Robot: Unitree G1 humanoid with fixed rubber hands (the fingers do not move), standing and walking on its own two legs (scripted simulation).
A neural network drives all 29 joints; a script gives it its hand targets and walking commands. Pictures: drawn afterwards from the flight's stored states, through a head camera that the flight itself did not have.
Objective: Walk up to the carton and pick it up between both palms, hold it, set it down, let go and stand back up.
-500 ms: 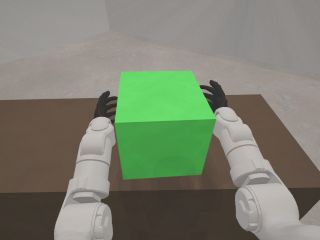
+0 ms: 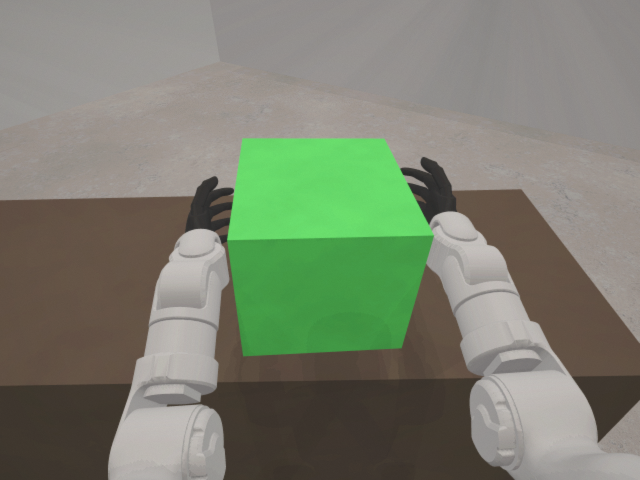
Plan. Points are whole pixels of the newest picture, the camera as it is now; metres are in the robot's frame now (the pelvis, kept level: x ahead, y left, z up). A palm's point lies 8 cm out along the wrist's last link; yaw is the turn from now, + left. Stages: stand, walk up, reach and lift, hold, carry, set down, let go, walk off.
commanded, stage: hold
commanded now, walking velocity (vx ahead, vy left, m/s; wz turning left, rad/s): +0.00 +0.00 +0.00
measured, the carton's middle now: (319, 239) +0.40 +0.03 +0.14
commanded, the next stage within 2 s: none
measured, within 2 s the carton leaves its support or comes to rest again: neither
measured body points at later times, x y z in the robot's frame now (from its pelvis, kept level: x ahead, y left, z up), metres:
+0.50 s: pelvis +0.00 +0.00 +0.00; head -0.06 +0.00 +0.45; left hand +0.38 +0.17 +0.18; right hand +0.40 -0.13 +0.19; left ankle +0.03 +0.10 -0.74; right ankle +0.03 -0.14 -0.74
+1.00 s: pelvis +0.00 +0.00 +0.00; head -0.06 +0.00 +0.45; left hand +0.38 +0.17 +0.18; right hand +0.40 -0.13 +0.19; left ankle +0.03 +0.10 -0.74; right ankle +0.03 -0.14 -0.74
